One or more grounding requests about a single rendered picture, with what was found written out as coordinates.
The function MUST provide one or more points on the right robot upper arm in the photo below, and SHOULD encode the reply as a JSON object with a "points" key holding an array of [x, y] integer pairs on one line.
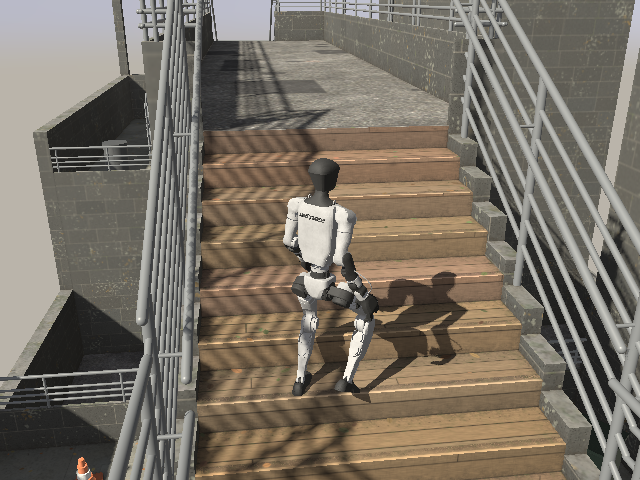
{"points": [[346, 220]]}

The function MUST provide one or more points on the robot right forearm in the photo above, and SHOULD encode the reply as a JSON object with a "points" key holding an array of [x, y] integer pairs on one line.
{"points": [[353, 279]]}

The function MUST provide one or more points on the robot left hand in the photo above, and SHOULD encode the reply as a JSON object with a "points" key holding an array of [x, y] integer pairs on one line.
{"points": [[306, 266]]}

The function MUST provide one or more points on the robot right hand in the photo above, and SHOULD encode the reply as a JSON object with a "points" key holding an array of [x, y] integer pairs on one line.
{"points": [[369, 306]]}

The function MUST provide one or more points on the humanoid robot torso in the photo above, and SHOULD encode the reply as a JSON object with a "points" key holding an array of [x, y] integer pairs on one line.
{"points": [[317, 232]]}

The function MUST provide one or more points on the left robot shin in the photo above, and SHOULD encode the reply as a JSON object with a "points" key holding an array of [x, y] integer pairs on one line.
{"points": [[305, 347]]}

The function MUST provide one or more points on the left robot upper arm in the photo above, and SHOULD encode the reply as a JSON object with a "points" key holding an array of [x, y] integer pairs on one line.
{"points": [[291, 238]]}

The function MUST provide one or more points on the robot left forearm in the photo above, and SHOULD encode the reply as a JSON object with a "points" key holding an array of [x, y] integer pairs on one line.
{"points": [[296, 251]]}

